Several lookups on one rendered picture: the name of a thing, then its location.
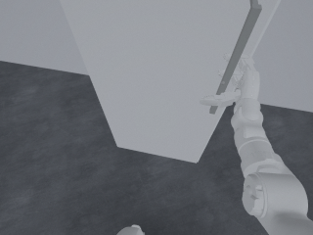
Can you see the right robot upper arm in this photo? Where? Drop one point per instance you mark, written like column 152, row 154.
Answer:
column 279, row 202

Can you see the handle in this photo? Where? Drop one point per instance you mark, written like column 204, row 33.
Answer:
column 251, row 19

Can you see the right robot hand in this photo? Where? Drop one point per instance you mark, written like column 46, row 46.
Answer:
column 247, row 82

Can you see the right robot forearm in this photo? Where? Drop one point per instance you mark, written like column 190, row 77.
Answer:
column 253, row 146

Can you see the fridge door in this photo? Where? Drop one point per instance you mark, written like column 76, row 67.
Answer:
column 151, row 62

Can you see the robot left shin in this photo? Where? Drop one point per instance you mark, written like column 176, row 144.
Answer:
column 137, row 226

